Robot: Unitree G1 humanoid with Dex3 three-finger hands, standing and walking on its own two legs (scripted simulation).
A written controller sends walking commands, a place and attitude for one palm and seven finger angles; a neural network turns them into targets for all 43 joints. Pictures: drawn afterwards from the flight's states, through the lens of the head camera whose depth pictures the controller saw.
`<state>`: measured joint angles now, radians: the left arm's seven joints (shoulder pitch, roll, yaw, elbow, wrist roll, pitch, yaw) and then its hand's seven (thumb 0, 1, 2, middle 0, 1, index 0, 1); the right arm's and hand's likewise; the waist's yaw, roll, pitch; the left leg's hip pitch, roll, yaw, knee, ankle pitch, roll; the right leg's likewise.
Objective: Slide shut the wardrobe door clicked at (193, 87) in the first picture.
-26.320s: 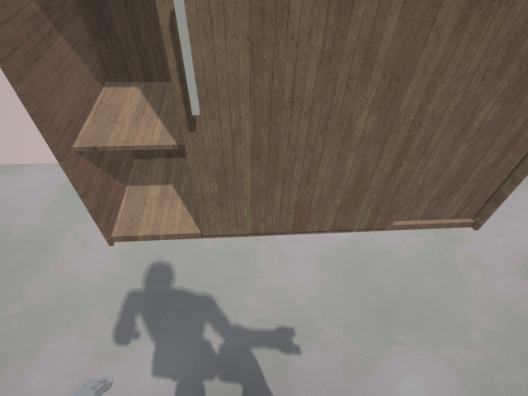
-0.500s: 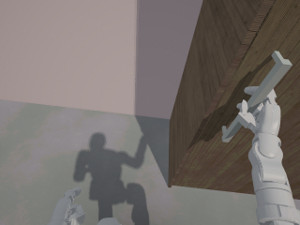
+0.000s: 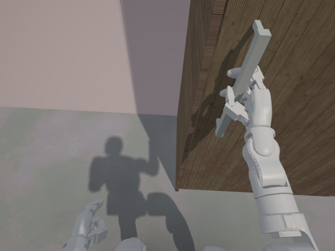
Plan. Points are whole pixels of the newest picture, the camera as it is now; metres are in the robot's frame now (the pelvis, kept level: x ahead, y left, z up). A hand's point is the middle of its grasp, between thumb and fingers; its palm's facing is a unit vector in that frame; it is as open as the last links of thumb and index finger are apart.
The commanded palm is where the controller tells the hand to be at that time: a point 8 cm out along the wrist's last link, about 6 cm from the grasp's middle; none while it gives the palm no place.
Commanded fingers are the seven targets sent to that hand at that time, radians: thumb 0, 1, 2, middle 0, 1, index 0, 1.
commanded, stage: stop walking and hold the door there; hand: right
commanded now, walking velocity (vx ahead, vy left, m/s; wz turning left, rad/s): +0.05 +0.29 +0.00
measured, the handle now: (234, 91) +0.45 -0.14 +0.13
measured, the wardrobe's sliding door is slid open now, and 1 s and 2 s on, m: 0.00 0.00 0.00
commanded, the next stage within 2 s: loosen the grip on the handle in 0.56 s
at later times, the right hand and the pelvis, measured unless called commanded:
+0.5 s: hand (228, 105) +0.39 -0.11 +0.14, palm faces +0.04 +0.99 -0.12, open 6.1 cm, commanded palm +0.37 -0.13 +0.14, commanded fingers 0.00 -0.90 -0.90 0.45 1.40 0.45 1.40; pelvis +0.00 -0.01 +0.01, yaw -3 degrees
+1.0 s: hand (235, 105) +0.39 -0.12 +0.15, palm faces +0.07 +0.99 -0.11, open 12.4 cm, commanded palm +0.36 -0.16 +0.15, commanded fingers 0.00 0.55 -0.20 0.34 1.27 0.34 1.27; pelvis -0.03 -0.03 +0.01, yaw -1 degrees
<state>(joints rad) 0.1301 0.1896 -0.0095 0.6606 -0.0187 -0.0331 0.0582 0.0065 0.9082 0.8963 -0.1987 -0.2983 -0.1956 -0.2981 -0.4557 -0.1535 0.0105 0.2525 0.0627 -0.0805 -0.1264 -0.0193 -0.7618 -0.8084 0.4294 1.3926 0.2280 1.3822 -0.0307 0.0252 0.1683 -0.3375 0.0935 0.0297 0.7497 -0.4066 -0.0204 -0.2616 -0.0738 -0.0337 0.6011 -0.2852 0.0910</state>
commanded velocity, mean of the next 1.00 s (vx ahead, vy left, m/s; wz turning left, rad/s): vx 0.00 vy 0.04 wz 0.00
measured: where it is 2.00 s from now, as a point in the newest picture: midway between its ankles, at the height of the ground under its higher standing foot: outside the picture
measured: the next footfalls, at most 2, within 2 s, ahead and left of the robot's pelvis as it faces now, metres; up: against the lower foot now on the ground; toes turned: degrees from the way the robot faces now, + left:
none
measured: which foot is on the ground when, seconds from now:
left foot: down 0.00-1.00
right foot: down 0.00-1.00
